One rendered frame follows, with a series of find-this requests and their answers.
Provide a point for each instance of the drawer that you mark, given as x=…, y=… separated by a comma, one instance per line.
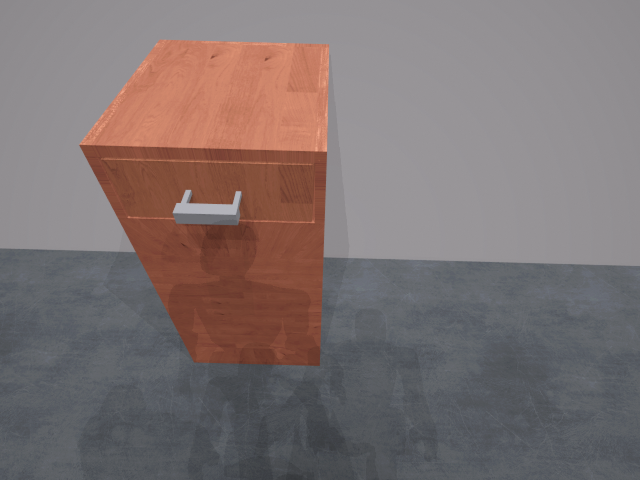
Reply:
x=150, y=187

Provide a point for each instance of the handle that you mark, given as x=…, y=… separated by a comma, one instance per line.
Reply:
x=212, y=214

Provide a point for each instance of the cabinet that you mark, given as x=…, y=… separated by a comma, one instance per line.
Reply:
x=242, y=294

